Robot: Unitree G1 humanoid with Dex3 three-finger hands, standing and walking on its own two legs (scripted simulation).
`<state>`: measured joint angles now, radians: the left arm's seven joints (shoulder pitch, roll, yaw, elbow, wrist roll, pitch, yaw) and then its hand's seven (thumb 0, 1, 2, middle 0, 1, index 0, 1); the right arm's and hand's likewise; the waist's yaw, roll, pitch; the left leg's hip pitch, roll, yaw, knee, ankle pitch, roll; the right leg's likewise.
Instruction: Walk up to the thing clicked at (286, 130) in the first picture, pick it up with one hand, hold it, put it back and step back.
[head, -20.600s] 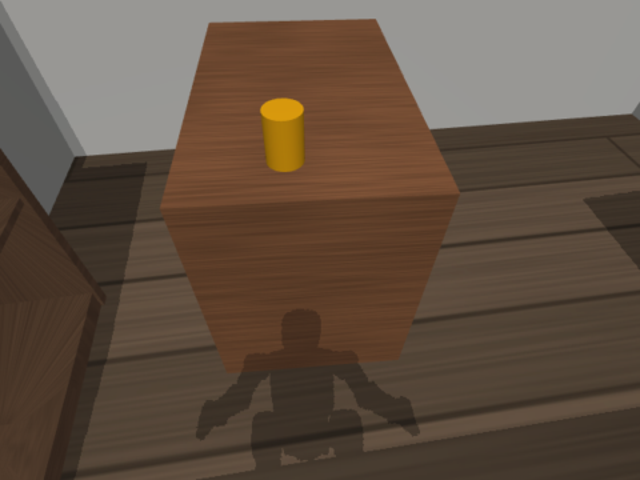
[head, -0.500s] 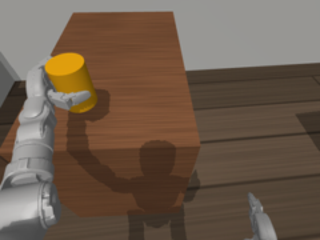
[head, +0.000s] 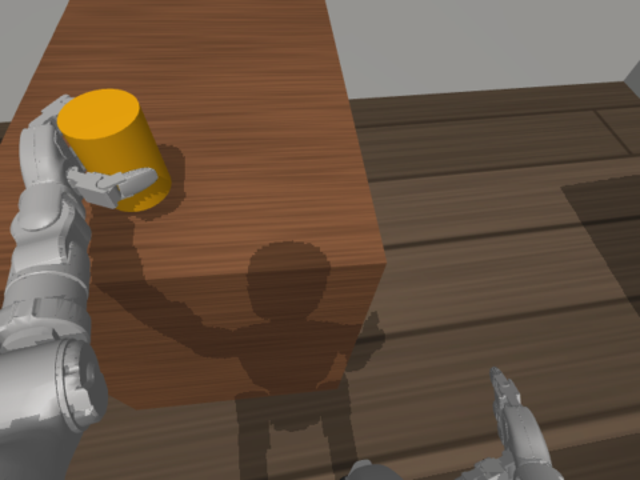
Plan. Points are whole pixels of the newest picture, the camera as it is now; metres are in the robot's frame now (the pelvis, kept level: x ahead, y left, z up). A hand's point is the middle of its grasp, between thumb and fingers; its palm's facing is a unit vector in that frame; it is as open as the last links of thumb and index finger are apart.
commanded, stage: lower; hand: left
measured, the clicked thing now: (121, 154) +0.50 +0.17 +0.12
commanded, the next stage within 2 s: loosen in 0.80 s
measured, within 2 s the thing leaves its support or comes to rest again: rests again in 0.66 s
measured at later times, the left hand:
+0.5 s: hand (120, 164) +0.52 +0.19 +0.08, palm faces +0.15 -0.99 +0.01, open 11.4 cm
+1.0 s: hand (127, 176) +0.52 +0.19 +0.06, palm faces +0.15 -0.99 +0.00, open 11.4 cm
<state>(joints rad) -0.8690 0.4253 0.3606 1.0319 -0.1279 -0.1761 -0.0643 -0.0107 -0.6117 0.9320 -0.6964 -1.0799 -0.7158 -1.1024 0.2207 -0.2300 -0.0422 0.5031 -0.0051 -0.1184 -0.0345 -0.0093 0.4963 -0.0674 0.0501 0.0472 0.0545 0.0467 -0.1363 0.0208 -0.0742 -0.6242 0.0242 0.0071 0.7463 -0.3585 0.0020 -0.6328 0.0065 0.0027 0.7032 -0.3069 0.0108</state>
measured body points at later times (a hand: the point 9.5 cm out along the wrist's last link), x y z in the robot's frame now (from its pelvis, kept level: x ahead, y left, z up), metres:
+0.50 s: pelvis +0.01 +0.00 -0.02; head +0.11 +0.01 +0.42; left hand +0.50 +0.24 +0.08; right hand +0.15 -0.26 -0.08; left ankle +0.00 +0.12 -0.71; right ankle +0.02 -0.13 -0.71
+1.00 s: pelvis +0.01 +0.00 -0.03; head +0.12 +0.01 +0.40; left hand +0.50 +0.24 +0.06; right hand +0.16 -0.26 -0.08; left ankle +0.00 +0.12 -0.71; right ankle +0.02 -0.13 -0.71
